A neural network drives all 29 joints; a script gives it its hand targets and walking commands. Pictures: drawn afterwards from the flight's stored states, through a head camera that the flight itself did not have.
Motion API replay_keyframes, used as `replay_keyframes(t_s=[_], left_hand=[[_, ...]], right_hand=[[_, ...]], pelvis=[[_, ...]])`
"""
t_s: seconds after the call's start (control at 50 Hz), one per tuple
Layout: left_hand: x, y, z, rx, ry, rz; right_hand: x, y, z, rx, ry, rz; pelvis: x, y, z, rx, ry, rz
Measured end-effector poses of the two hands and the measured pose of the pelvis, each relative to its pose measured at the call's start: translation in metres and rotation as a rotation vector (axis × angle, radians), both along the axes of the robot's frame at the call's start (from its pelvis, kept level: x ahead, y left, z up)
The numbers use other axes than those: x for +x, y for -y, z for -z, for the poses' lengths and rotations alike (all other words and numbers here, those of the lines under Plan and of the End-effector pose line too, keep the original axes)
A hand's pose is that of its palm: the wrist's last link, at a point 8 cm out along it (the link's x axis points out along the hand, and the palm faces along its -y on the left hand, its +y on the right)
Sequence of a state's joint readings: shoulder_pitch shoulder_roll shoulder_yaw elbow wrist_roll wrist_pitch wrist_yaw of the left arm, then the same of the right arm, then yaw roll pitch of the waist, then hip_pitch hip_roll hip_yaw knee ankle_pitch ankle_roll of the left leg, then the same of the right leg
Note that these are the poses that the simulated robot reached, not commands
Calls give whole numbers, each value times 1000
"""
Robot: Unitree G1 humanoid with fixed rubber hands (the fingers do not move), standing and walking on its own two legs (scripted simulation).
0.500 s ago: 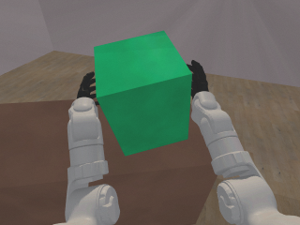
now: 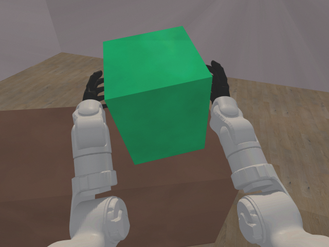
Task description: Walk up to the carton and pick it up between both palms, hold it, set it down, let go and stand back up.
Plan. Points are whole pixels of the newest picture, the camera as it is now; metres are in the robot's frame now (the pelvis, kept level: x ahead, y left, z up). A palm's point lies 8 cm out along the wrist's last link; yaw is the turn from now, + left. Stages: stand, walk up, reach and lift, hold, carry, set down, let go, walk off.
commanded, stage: hold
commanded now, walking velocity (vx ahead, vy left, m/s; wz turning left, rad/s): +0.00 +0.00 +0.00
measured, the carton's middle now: (157, 99) +0.42 +0.00 +0.20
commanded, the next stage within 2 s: set down in 1.86 s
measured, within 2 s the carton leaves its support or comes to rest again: neither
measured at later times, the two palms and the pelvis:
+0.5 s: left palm (89, 106) +0.37 +0.16 +0.22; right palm (215, 97) +0.36 -0.12 +0.24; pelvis +0.00 +0.01 +0.00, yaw +1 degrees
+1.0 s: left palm (92, 106) +0.37 +0.16 +0.22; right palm (216, 94) +0.36 -0.13 +0.24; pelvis +0.00 +0.00 +0.00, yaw +0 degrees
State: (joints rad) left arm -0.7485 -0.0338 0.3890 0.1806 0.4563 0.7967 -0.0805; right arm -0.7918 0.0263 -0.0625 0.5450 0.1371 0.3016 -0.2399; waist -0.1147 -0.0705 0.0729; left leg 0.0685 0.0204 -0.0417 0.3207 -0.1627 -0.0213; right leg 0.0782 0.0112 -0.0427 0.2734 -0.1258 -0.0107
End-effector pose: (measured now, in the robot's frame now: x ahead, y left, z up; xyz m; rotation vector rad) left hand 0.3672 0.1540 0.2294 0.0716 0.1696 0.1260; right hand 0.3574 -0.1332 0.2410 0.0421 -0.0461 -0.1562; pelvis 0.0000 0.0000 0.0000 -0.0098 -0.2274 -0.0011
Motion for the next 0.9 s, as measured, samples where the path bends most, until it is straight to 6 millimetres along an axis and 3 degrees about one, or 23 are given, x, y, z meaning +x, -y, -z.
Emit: replay_keyframes(t_s=[0.38,0.72,0.9], left_hand=[[2,-11,8,-6,-11,-13],[0,1,9,16,-43,15],[5,-1,6,-1,-12,-14]], right_hand=[[4,-12,2,-2,-15,-7],[-1,2,12,14,-43,10],[6,-3,2,-12,-12,-2]], pelvis=[[1,-3,-1,-4,-5,-12],[-4,-8,0,3,3,9],[-4,0,0,2,-18,3]])
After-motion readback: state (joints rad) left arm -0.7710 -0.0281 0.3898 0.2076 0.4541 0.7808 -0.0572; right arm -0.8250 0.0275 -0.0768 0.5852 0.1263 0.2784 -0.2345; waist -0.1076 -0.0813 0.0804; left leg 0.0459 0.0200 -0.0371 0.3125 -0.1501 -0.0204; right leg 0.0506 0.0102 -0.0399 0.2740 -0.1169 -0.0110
